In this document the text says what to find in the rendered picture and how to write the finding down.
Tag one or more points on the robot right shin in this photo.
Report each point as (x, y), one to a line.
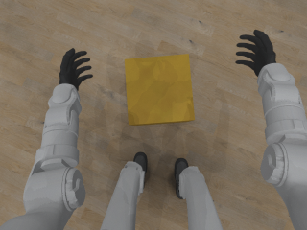
(191, 169)

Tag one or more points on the right robot forearm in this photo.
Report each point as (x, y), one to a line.
(282, 105)

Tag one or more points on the robot shin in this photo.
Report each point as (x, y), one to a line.
(191, 169)
(132, 164)

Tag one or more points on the robot left shin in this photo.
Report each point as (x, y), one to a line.
(132, 164)

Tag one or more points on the left robot upper arm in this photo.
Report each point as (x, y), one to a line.
(50, 199)

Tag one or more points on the right robot upper arm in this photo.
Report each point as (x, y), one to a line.
(284, 165)

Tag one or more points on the robot left hand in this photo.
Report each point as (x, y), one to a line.
(69, 74)

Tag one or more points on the robot right hand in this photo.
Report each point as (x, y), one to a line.
(262, 55)

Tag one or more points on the left robot forearm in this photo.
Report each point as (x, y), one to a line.
(60, 132)

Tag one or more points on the carton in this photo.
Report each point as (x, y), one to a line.
(159, 90)

